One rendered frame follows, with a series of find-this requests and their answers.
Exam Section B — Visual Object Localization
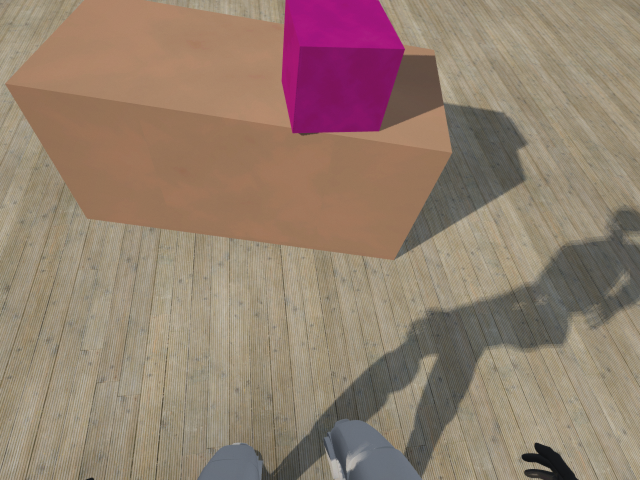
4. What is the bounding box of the robot right thigh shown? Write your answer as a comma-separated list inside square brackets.
[323, 420, 422, 480]

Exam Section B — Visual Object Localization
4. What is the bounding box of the robot left thigh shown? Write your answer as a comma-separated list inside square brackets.
[197, 444, 263, 480]

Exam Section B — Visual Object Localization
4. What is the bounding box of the right robot hand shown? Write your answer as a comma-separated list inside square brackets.
[521, 443, 578, 480]

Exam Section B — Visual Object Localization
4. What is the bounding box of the carton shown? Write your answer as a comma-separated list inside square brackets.
[282, 0, 405, 133]

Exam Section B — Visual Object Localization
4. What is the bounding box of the robot thigh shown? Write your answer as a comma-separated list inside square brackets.
[323, 420, 422, 480]
[197, 444, 263, 480]

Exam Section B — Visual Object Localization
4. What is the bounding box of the pedestal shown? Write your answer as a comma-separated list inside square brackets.
[5, 0, 452, 260]

